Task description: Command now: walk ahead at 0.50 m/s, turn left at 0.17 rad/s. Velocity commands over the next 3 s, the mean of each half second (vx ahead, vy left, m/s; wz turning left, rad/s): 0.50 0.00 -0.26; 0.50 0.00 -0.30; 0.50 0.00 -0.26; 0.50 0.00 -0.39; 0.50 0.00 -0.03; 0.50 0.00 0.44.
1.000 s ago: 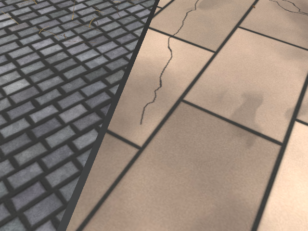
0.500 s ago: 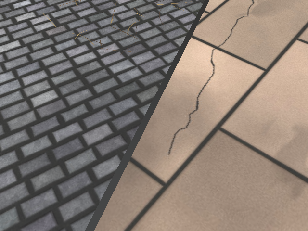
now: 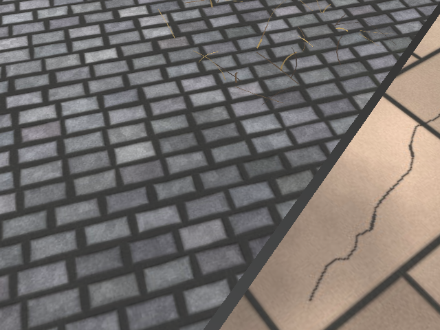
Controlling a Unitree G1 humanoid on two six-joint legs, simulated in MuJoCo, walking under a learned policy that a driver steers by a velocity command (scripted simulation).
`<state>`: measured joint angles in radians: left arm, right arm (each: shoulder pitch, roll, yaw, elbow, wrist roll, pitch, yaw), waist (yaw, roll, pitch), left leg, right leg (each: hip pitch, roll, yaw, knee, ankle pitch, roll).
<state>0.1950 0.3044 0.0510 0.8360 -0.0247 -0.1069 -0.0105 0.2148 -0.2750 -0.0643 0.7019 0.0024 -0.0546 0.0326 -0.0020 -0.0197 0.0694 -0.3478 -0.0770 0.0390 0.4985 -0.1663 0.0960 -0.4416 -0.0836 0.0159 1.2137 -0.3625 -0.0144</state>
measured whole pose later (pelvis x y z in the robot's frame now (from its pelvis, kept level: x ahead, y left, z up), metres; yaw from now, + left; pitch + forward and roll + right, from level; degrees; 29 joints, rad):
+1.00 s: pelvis +0.59 -0.10 +0.00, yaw -21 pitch +2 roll +0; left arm 0.34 0.30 0.04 0.78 -0.02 -0.05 -0.01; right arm 0.18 -0.27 -0.04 0.69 0.00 -0.11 0.02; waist 0.02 -0.03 0.01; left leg -0.39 -0.03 0.02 0.52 -0.16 0.04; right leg -0.34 0.05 0.09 1.13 -0.43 -0.04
